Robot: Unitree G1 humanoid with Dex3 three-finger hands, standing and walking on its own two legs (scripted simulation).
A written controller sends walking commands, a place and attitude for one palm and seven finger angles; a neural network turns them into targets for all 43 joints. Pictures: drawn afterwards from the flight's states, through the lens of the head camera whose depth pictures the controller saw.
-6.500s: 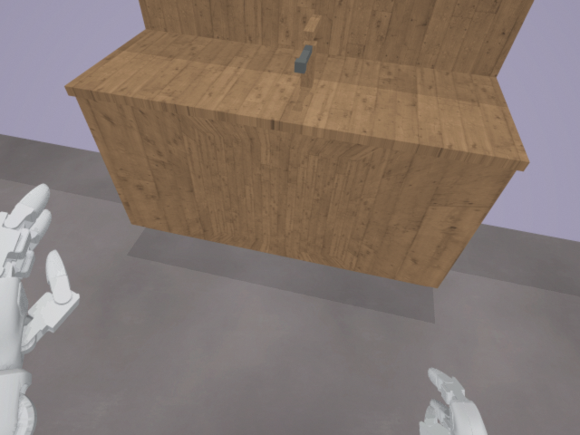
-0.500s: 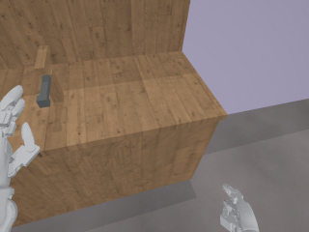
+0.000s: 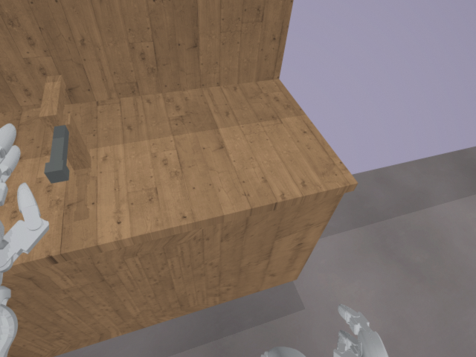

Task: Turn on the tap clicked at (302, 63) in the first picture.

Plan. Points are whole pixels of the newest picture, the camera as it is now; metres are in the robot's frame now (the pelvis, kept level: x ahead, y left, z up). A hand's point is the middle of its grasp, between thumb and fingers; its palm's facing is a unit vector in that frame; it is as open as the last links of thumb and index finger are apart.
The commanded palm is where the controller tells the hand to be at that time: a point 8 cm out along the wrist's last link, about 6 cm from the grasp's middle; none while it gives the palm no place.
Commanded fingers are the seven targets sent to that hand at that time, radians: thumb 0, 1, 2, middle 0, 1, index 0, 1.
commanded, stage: shuffle to correct the standing spot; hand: left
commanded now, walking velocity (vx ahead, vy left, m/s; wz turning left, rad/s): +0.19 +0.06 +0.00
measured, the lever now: (57, 171) +0.38 +0.35 +0.08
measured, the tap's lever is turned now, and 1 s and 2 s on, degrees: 0 0 0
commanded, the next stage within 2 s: come to a stop and stand still in 0.08 s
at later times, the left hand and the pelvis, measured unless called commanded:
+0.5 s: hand (53, 181) +0.28 +0.26 +0.19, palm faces +0.45 -0.83 -0.33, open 7.4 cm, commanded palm +0.22 +0.29 +0.19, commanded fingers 0.00 0.90 0.90 -0.20 -0.30 -0.20 -0.30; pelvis +0.06 +0.01 +0.00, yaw +0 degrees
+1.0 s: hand (58, 156) +0.33 +0.28 +0.17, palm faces +0.37 -0.85 -0.37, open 7.4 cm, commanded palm +0.28 +0.32 +0.19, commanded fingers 0.00 0.90 0.90 -0.20 -0.30 -0.20 -0.30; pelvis +0.11 +0.04 +0.02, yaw -1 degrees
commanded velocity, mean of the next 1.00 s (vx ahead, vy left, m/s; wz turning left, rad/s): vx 0.01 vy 0.02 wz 0.00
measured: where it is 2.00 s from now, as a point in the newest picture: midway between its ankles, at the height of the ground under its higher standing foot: outside the picture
